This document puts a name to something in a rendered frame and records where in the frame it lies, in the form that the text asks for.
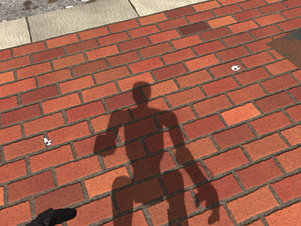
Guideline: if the left robot hand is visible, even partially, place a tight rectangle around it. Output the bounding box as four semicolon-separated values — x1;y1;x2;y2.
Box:
25;208;77;226

